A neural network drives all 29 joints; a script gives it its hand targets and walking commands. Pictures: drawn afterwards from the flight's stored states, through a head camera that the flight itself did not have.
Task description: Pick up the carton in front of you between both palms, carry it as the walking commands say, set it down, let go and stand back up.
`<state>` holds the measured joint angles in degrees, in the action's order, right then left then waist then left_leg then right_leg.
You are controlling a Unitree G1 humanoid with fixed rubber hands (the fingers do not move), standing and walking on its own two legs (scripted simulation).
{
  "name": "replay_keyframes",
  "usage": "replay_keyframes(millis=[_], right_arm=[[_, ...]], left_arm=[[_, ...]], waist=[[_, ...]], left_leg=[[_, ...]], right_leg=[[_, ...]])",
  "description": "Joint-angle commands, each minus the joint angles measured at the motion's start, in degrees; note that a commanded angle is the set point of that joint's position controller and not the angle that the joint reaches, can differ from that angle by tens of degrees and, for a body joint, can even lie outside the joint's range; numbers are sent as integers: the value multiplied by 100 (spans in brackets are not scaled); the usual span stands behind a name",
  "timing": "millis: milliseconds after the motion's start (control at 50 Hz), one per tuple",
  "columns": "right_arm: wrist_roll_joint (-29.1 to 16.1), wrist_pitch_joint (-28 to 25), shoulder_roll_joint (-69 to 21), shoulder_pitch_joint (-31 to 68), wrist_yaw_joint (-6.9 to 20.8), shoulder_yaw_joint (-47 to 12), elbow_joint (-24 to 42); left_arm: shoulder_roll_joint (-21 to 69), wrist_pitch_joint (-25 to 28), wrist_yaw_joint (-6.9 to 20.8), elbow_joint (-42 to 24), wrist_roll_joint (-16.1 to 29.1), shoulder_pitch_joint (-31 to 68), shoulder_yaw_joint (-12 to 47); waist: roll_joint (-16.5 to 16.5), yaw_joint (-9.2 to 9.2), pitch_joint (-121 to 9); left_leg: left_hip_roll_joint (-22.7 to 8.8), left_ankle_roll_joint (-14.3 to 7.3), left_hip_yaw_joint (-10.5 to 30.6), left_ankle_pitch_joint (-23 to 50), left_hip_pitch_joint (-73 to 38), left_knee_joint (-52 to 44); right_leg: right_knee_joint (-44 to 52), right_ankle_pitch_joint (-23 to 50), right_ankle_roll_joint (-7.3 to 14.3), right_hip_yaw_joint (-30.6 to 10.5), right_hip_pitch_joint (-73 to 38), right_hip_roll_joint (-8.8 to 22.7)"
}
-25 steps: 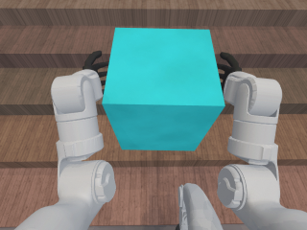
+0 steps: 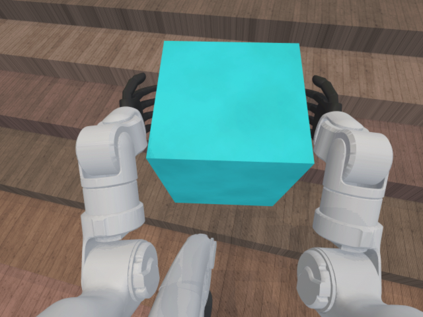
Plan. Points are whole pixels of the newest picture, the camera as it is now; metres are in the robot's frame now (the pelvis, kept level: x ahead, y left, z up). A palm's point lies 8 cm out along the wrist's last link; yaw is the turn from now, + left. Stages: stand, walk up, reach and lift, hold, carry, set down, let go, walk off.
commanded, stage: carry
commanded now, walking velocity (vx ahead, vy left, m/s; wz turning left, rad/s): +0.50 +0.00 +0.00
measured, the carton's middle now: (226, 136) +0.41 +0.06 +0.08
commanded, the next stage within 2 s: none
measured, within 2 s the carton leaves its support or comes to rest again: neither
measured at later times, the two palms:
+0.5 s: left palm out of the picture +0.72 +0.04 +0.31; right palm out of the picture +0.67 -0.26 +0.32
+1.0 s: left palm out of the picture +0.97 +0.03 +0.43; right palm out of the picture +0.99 -0.26 +0.43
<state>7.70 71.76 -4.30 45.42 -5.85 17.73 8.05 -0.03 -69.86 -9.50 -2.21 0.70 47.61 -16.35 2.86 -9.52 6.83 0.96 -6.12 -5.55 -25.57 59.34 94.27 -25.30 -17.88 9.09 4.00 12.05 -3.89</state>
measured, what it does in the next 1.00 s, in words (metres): climbs: left foot 0.12 m higher, then right foot 0.12 m higher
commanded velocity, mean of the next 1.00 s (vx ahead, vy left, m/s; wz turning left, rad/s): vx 0.50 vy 0.00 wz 0.00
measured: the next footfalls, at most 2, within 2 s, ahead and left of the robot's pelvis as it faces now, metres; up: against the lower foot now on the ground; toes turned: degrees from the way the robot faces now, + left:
left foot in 0.14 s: +0.29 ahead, +0.07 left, +0.12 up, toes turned +3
right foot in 0.58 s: +0.57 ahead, -0.25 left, +0.23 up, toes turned -11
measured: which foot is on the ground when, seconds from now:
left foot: up 0.00-0.12, down 0.14-0.60, up 0.62-1.00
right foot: down 0.00-0.14, up 0.16-0.56, down 0.58-1.00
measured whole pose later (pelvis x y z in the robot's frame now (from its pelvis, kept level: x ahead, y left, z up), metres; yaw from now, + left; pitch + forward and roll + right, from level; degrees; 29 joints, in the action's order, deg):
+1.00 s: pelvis +0.60 -0.13 +0.23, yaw -2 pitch +4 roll +0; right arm 6.9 79.1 1.5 54.1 -6.0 19.2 -5.1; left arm -0.4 -76.3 -9.4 6.7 -2.2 52.7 -15.7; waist -1.8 -7.4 -1.7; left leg -5.9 -6.2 -1.8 -30.6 65.9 102.0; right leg -25.5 -18.9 1.1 8.0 10.8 3.2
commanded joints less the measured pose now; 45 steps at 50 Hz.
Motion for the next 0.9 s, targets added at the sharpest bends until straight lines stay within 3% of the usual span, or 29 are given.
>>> replay_keyframes(millis=[0, 20, 40, 60, 80, 100, 120, 140, 160, 180, 200, 220, 260, 320, 380, 440, 460, 480, 520, 540, 560, 580, 600, 620, 640, 700, 740, 820, 880], right_arm=[[-1403, 9, -4176, 3434, 605, -3542, -795], [-1435, 86, -4150, 3563, 587, -3504, -930], [-1502, 154, -4202, 3683, 575, -3470, -1116], [-1643, 253, -4260, 3928, 594, -3550, -1115], [-1888, 338, -4496, 4282, 644, -3680, -1074], [-2132, 408, -4754, 4540, 697, -3776, -1027], [-2342, 442, -4983, 4592, 755, -3813, -1104], [-2515, 409, -5181, 4529, 833, -3791, -1128], [-2622, 379, -5266, 4209, 880, -3713, -1554], [-2980, 363, -5641, 4577, 952, -3835, -1407], [-3342, 335, -5908, 5169, 1028, -3978, -1067], [-3709, 331, -6174, 5879, 1091, -4161, -788], [-4248, 294, -6472, 6672, 1196, -4209, -752], [-4240, 288, -6410, 6596, 1263, -3700, -1391], [-3862, 321, -6270, 6056, 1311, -3132, -2133], [-3522, 353, -6178, 5772, 1389, -2728, -2447], [-3464, 359, -6231, 5659, 1402, -2621, -2498], [-3370, 360, -6224, 5645, 1406, -2584, -2441], [-3143, 413, -6122, 5549, 1356, -2463, -2290], [-3052, 440, -6030, 5565, 1304, -2452, -2152], [-2904, 460, -5895, 5537, 1236, -2430, -2064], [-2711, 470, -5739, 5356, 1157, -2412, -2035], [-2518, 454, -5721, 5084, 1093, -2330, -1964], [-2299, 456, -5440, 4901, 1017, -2284, -1884], [-2195, 426, -5380, 5051, 945, -2290, -1741], [-2007, 403, -5163, 5137, 813, -2439, -970], [-1978, 410, -5006, 5074, 735, -2703, -652], [-1844, 461, -4652, 4420, 703, -2960, -745], [-1841, 559, -4640, 4297, 795, -3166, -1206]], left_arm=[[5816, -329, 1948, 111, 2736, 4256, 4076], [5745, -389, 1968, 363, 2676, 4286, 3879], [5677, -462, 1974, 632, 2597, 4274, 3668], [5637, -512, 1957, 781, 2482, 4308, 3525], [5587, -566, 1942, 857, 2376, 4380, 3383], [5557, -630, 1933, 954, 2267, 4364, 3252], [5544, -677, 1921, 959, 2167, 4472, 3178], [5618, -710, 1900, 1003, 2040, 4600, 3087], [5644, -761, 1848, 1356, 1852, 4040, 2858], [5396, -725, 1797, 1222, 1601, 4146, 2641], [5271, -715, 1739, 1093, 1428, 4237, 2464], [5017, -682, 1654, 1004, 1260, 4324, 2232], [4532, -629, 1471, 1112, 908, 4280, 1861], [4381, -620, 1292, 1644, 611, 4071, 1647], [4585, -702, 1236, 2008, 569, 4234, 1704], [4964, -748, 1235, 2224, 669, 4399, 1846], [5140, -766, 1244, 2225, 789, 4428, 1924], [5312, -777, 1256, 2052, 967, 4611, 2063], [5818, -788, 1262, 1800, 1440, 5042, 2410], [6003, -779, 1263, 1674, 1683, 5139, 2578], [6181, -755, 1271, 1534, 1884, 5099, 2697], [6287, -706, 1294, 1296, 2043, 5274, 2826], [6220, -622, 1295, 1103, 2202, 5340, 3000], [6497, -561, 1321, 837, 2443, 5345, 3107], [6572, -526, 1359, 324, 2656, 5744, 3201], [6802, -404, 1459, -723, 2978, 6330, 3537], [6672, -424, 1466, -958, 2942, 6115, 3666], [6189, -589, 1450, -771, 2648, 5396, 3794], [5959, -714, 1548, -58, 2472, 4988, 3744]], waist=[[53, 446, -3207], [181, 435, -2892], [327, 716, -3123], [694, 809, -3165], [1051, 1022, -3394], [1026, 1357, -3674], [687, 1897, -4021], [-970, 2068, -4070], [-1704, 1730, -4944], [-691, 1885, -4679], [-38, 1756, -4033], [642, 1462, -3510], [797, 1231, -2939], [-58, 1418, -2782], [-654, 1729, -2682], [-687, 1637, -2364], [-741, 1391, -2345], [-983, 1281, -2209], [-1921, 1009, -2771], [-2185, 639, -3290], [-2090, 98, -3833], [-1092, -162, -4448], [893, 11, -5313], [1713, 188, -5760], [906, 315, -5565], [245, 523, -4431], [444, 378, -4341], [-163, 263, -4178], [321, 8, -3833]], left_leg=[[-1, -42, -503, -316, 400, -867], [106, -81, -747, -117, -370, -1615], [368, -203, -1017, 499, -1853, -2143], [660, -195, -1308, 874, -2731, -3020], [731, -252, -1257, 1180, -3370, -3420], [698, -229, -975, 1635, -4051, -4395], [732, -319, -833, 2356, -5406, -5701], [-702, -1257, 1499, 5432, -6904, -6463], [-2012, -2440, 4551, 6248, -7593, -6829], [-1911, -2273, 4611, 4426, -7551, -6768], [-1743, -1863, 4369, 2737, -7111, -6823], [-1655, -1404, 3777, 2097, -6491, -7005], [-1395, -929, 2911, 447, -5328, -7170], [-1601, -1158, 2623, 1761, -5462, -7490], [-1944, -1221, 2764, 1874, -6877, -7538], [-1683, -780, 2174, 1172, -6968, -7874], [-1305, -611, 1424, 1196, -6090, -8378], [-1127, -486, 749, 1593, -5046, -8862], [-1102, -391, -145, 5307, -4738, -8262], [-1192, -291, -417, 7708, -5307, -7310], [-1059, -54, -685, 8499, -5604, -5827], [-726, 225, -481, 6994, -5246, -4017], [41, 852, 181, 2908, -2898, -1620], [487, 821, 952, 970, -2448, 454], [335, 528, 1661, 1239, -1899, 1029], [-181, 9, 1270, 1289, -1136, 559], [-287, -113, 1192, 891, -641, 483], [-432, -36, 716, 21, -118, -820], [-596, -91, 712, -692, 2017, 1420]], right_leg=[[334, 5406, 174, -1329, -2683, 1301], [723, 5820, 153, -1038, -1944, 1200], [491, 8203, -123, -339, -1062, 1013], [73, 9824, -150, -231, -681, 1091], [-426, 10506, -158, -279, -700, 1310], [-1231, 10262, -318, -133, -890, 1394], [-2917, 9723, -757, 274, -549, 1036], [-6060, 2682, -1153, -96, 1231, 118], [-8858, 15, -1289, -988, 2718, -605], [-9460, -210, -933, -1630, 3542, -266], [-9176, -321, -610, -1684, 4125, -82], [-8616, -52, -344, -1524, 4108, 193], [-7750, 291, -217, -1111, 3747, 448], [-7998, -364, -254, -352, 4354, 516], [-8773, -1000, -241, -595, 6353, 889], [-7737, -1008, -384, -379, 6704, 1175], [-6147, -956, -402, -93, 5434, 1285], [-4695, -650, -403, 238, 3950, 1200], [-3919, 74, -273, 1011, 2063, 531], [-3685, 314, -190, 1211, 1639, 287], [-2523, 633, -228, 1333, 719, 6], [-1296, 1121, -239, 767, -618, 35], [-321, 2656, 827, -3183, -2639, 1932], [343, 2995, 1318, -4629, -2551, 2320], [-301, 2544, 1157, -4039, -2555, 2138], [-364, 1038, 484, -2873, -1944, 1908], [-248, 1084, 519, -2681, -2417, 2074], [-85, 2118, 687, -2145, -2730, 2326], [148, 2456, 1068, -2565, -3752, 2772]])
